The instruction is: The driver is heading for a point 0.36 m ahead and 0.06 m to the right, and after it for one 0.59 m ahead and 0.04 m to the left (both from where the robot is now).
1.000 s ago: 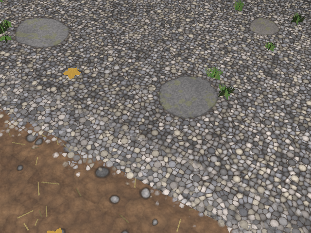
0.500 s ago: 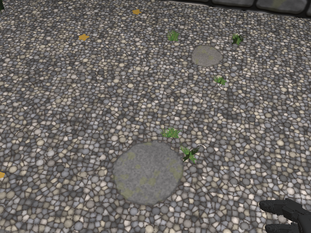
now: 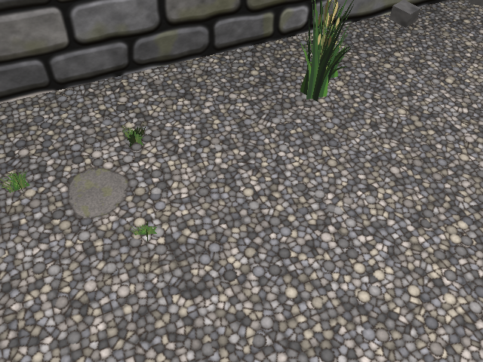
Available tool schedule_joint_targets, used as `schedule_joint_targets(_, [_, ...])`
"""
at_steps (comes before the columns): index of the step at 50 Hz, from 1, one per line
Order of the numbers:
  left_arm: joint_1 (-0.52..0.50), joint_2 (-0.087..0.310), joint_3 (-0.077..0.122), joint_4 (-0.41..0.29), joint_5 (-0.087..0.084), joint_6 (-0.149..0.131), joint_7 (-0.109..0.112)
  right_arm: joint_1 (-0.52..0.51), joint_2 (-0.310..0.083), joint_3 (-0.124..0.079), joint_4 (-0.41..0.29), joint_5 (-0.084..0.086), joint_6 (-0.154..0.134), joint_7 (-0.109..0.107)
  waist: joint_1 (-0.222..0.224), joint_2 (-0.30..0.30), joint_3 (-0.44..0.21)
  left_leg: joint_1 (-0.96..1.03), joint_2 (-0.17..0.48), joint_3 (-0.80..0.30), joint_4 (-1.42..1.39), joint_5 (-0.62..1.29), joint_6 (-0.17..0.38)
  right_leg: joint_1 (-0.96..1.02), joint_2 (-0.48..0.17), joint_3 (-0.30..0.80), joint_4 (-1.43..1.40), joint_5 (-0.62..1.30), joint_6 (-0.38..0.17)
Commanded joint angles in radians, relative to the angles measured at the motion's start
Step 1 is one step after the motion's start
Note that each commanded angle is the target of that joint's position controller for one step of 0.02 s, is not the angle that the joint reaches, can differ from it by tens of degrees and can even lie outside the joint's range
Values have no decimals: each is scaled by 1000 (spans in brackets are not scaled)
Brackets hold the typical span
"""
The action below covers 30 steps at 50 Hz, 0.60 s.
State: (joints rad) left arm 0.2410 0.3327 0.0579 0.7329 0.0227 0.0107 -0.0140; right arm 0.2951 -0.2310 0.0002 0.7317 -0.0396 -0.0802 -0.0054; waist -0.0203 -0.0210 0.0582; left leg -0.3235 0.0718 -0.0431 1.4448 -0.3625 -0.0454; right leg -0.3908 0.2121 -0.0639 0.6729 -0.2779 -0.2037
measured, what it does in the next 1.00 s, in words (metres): walks ahead, turning right: left foot, then right foot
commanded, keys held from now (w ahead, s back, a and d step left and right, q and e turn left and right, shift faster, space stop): w+e+shift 0.16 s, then e+shift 0.10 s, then shift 0.74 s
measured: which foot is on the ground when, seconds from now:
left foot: up 0.00-0.26, down 0.28-0.66, up 0.68-0.90, down 0.92-1.00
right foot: down 0.00-0.28, up 0.30-0.64, down 0.66-1.00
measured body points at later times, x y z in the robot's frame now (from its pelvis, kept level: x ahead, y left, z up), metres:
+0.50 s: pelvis +0.37 +0.07 +0.03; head +0.42 +0.05 +0.48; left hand +0.67 +0.26 -0.05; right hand +0.36 -0.22 -0.08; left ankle +0.44 +0.19 -0.71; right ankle +0.38 -0.05 -0.64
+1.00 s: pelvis +0.49 +0.04 +0.02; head +0.50 +0.04 +0.47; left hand +0.74 +0.18 -0.08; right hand +0.49 -0.25 -0.09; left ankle +0.55 +0.16 -0.71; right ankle +0.50 -0.10 -0.71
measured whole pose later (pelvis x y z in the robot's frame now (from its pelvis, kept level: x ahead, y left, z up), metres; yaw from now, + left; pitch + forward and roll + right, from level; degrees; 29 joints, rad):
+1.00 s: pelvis +0.49 +0.04 +0.02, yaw -26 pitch -1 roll +0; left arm 0.12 0.22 0.03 0.76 0.02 0.02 0.01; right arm 0.18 -0.25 -0.01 0.83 -0.03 0.01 -0.01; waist 0.00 0.00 0.02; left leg -0.26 0.04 0.01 0.59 -0.32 -0.02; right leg -0.35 0.03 0.04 0.53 -0.17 0.00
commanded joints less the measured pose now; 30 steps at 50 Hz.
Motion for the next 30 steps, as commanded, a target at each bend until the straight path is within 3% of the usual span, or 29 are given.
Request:
schedule_joint_targets(1, [60, 152, 47, -45, -1, -48, 31, -5, -189, -36, -125, -33, 1, -5, -26, 125, -10, -377, 56, -51, -123, -76, -21, 237, -328, 592, -438, 122, -197])
schedule_joint_targets(2, [55, 136, 38, -44, -5, -61, 26, -8, -182, -35, -128, -37, 22, -3, -42, 114, -1, -328, 70, -43, -197, -111, -34, 141, -299, 552, -449, 127, -191])
schedule_joint_targets(4, [34, 145, 41, -45, -10, -81, 18, -120, -148, -21, -181, -28, 34, 7, -35, 83, 39, -243, 80, -7, -405, -3, -48, -25, -239, 480, -490, 126, -168])
schedule_joint_targets(6, [26, 150, 50, -47, -8, -88, 10, -221, -105, -2, -217, -2, 31, 21, -4, 36, 41, -89, 54, 13, -620, 250, -43, -126, -179, 430, -507, 124, -114])
schedule_joint_targets(7, [33, 158, 55, -45, -12, -90, 3, -238, -103, -1, -217, 11, 29, 24, 14, 20, 27, -21, 32, 20, -698, 355, -36, -125, -172, 424, -501, 163, -91])
schedule_joint_targets(8, [51, 166, 60, -39, -16, -91, -2, -246, -114, -4, -212, 20, 28, 26, 32, 6, 7, 19, 13, 23, -748, 412, -28, -86, -182, 436, -485, 211, -73])
schedule_joint_targets(10, [113, 177, 70, -18, -20, -78, -1, -249, -144, -14, -207, 16, 21, 18, 62, 2, -9, 22, -34, 24, -855, 399, -10, 76, -189, 458, -358, 437, -23])
schedule_joint_targets(11, [136, 186, 74, -9, -20, -69, 4, -217, -165, -23, -195, 8, 15, 8, 58, 6, -39, 56, -71, 23, -899, 358, -3, 153, -179, 468, -251, 573, 11])
schedule_joint_targets(12, [133, 205, 79, -6, -23, -65, 8, -137, -193, -35, -174, 1, 6, -5, 14, 16, -95, 144, -101, 30, -940, 344, 4, 195, -155, 454, -98, 698, 53])
schedule_joint_targets(13, [108, 202, 78, -12, -31, -69, 7, 4, -224, -49, -146, -4, -8, -17, -70, 26, -167, 322, -65, 14, -985, 407, 20, 144, -113, 426, 126, 663, 97])
schedule_joint_targets(14, [96, 93, 48, -42, -42, -76, 12, 192, -295, -69, -117, -24, -18, -28, -134, 106, -303, 557, 160, -135, -944, 478, 62, 6, -68, 334, 434, 259, 125])
schedule_joint_targets(15, [259, -77, -11, -84, -77, -74, 16, 125, -318, -79, -145, 18, -32, -24, -13, 467, -507, 842, 443, -631, -981, 682, 241, -276, -5, 298, 734, -374, 184])
schedule_joint_targets(16, [261, 60, 6, -74, -87, -60, 21, 71, -282, -86, -164, 30, -20, -22, -33, 401, -501, 756, 446, -708, -1002, 521, 287, -334, -127, 265, 868, -292, 217])
schedule_joint_targets(17, [133, 109, 21, -97, -87, -44, 26, 9, -195, -70, -182, 20, -7, -29, -62, 271, -356, 628, 370, -499, -1004, 548, 258, -366, -171, 213, 863, -221, 237])
schedule_joint_targets(18, [57, 113, 25, -115, -76, -31, 27, -46, -162, -61, -167, 14, -2, -24, -44, 145, -229, 469, 304, -332, -1008, 678, 234, -358, -200, 175, 818, -189, 249])
schedule_joint_targets(19, [24, 103, 28, -129, -60, -25, 28, -68, -153, -58, -155, 18, -4, -20, -22, 114, -170, 378, 255, -252, -1022, 723, 226, -352, -225, 167, 760, -186, 250])
schedule_joint_targets(21, [25, 42, 14, -146, -58, -8, 22, -106, -167, -66, -122, 31, -9, -12, 27, 126, -77, 195, 216, -154, -1106, 715, 216, -272, -250, 153, 587, -193, 242])
schedule_joint_targets(23, [-4, 6, -1, -159, -46, -4, 22, -148, -196, -79, -100, 39, -14, -8, 42, 131, -71, 125, 218, -85, -1147, 812, 249, -212, -249, 126, 399, -135, 251])
schedule_joint_targets(25, [-16, 5, -7, -149, -35, -10, 9, -187, -223, -91, -89, 50, -9, -11, 51, 122, -135, 100, 190, 6, -1145, 820, 242, -83, -249, 112, 195, 55, 236])
schedule_joint_targets(27, [-59, 16, -6, -148, -32, -15, -8, -179, -229, -93, -67, 70, -7, -14, 39, 129, -158, 108, 179, 46, -1136, 761, 226, 3, -237, 109, 61, 183, 222])
schedule_joint_targets(30, [-121, 43, 5, -164, -24, -20, -19, -162, -245, -98, -37, 81, -2, -12, 37, 104, -144, 133, 187, 51, -1077, 658, 202, 65, -224, 107, -81, 240, 183])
